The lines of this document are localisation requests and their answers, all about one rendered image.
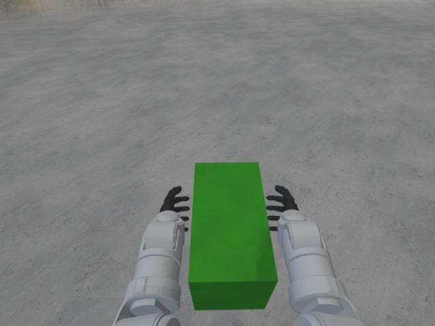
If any carton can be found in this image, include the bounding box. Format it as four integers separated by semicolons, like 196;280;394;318
188;162;278;310

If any left robot hand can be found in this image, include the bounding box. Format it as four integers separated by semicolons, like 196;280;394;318
160;186;190;232

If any left robot upper arm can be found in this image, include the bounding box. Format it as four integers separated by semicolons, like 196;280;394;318
114;312;181;326

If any right robot hand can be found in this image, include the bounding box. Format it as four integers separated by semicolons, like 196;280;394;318
266;185;299;231

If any right robot upper arm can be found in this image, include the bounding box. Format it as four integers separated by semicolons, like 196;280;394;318
292;311;364;326

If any left robot forearm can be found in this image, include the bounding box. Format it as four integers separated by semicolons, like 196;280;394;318
112;211;185;326

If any right robot forearm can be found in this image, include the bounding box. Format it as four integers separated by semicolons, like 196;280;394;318
277;209;365;326

